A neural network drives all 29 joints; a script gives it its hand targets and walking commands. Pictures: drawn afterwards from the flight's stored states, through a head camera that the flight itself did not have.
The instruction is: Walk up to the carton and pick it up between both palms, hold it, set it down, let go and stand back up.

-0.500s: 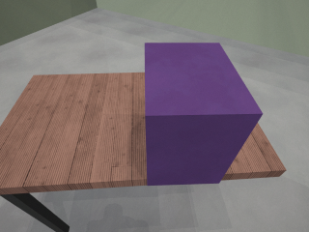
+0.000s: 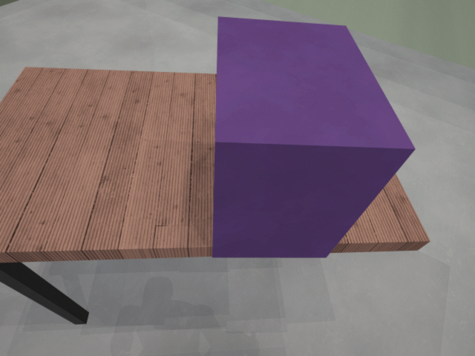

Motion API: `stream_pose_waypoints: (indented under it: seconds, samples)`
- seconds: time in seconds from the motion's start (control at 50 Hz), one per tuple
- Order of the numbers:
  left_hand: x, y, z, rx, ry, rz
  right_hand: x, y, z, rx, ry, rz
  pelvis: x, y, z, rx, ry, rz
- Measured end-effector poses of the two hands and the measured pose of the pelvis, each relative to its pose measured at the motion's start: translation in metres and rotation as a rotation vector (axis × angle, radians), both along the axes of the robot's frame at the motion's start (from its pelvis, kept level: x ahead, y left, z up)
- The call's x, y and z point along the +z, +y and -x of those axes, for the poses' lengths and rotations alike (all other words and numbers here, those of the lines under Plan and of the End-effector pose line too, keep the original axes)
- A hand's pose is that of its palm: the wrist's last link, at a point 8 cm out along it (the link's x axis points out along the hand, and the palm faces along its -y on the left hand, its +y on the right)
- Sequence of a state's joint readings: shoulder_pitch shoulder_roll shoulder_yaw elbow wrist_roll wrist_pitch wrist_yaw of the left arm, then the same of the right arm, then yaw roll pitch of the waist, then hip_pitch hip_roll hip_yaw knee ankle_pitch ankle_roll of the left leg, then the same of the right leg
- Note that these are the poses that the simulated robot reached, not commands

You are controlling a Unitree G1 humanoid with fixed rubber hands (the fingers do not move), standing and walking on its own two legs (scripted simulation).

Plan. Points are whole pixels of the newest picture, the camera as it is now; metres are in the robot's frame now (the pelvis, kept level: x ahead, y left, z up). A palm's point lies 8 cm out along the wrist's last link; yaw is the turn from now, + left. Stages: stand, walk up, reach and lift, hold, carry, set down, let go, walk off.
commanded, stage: reach and lift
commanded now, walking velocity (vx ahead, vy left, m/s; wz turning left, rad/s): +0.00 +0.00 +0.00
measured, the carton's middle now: (276, 146) +0.46 -0.06 +0.11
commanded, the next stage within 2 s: none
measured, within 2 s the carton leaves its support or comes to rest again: neither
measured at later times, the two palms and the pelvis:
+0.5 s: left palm out of the picture +0.08 +0.17 -0.09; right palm out of the picture +0.09 -0.21 -0.10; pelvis -0.07 -0.08 +0.02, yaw +2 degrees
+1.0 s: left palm out of the picture +0.10 +0.17 -0.05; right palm out of the picture +0.12 -0.22 -0.04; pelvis -0.04 -0.06 +0.02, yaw +1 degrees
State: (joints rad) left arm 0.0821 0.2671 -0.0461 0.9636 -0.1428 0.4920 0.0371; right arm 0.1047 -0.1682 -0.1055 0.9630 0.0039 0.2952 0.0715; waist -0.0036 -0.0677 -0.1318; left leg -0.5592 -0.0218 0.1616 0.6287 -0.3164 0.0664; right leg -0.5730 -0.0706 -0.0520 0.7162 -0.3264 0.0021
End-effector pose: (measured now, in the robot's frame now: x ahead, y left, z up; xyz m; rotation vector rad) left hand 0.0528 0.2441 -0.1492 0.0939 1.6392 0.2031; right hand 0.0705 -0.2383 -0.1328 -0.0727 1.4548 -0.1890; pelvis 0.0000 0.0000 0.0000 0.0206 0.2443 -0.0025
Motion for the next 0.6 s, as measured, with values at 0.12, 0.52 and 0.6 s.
stream_pose_waypoints:
  seconds: [0.12,0.52,0.6]
  samples:
    - [0.024,-0.041,-0.140,-0.058,-0.406,0.150,0.024,0.006,-0.116,0.025,-0.255,-0.030,-0.024,-0.016,0.037,0.039,0.147,0.051]
    - [0.061,-0.071,-0.032,0.008,-0.415,-0.030,0.039,0.020,-0.022,0.064,-0.386,-0.039,0.015,-0.079,0.066,0.040,-0.207,-0.003]
    - [0.077,-0.057,-0.037,0.000,-0.517,-0.039,0.052,0.009,-0.021,0.061,-0.421,-0.028,0.017,-0.083,0.064,0.037,-0.202,-0.006]
